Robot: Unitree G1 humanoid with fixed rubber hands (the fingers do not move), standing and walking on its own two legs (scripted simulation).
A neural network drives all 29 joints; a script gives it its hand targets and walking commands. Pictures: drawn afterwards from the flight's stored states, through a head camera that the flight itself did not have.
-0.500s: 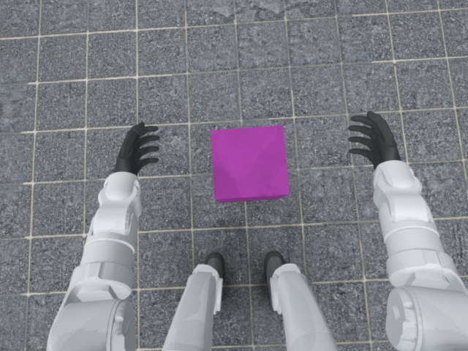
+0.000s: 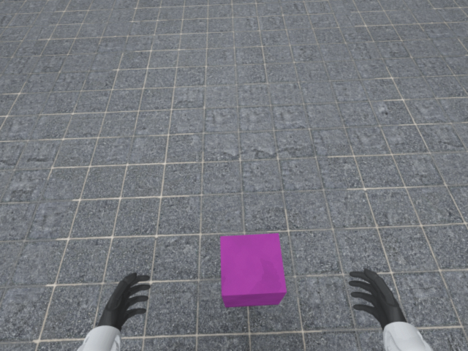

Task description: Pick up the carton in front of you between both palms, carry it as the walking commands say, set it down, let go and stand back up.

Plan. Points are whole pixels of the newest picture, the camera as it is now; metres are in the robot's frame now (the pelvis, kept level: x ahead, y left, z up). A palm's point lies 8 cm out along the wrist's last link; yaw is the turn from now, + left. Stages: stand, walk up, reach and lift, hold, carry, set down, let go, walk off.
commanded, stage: let go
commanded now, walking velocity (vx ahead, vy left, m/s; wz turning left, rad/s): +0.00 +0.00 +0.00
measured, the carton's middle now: (250, 272) +0.41 -0.02 -0.65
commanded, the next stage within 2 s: stand in 0.50 s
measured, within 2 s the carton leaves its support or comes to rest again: neither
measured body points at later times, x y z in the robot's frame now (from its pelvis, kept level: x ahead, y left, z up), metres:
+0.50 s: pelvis +0.00 +0.00 +0.00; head +0.00 +0.00 +0.45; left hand +0.17 +0.23 -0.07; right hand +0.17 -0.23 -0.07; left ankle -0.02 +0.11 -0.74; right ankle -0.02 -0.11 -0.74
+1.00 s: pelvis +0.05 +0.00 -0.01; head +0.04 +0.00 +0.44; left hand +0.14 +0.25 -0.13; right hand +0.13 -0.26 -0.12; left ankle -0.02 +0.11 -0.74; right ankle -0.02 -0.12 -0.74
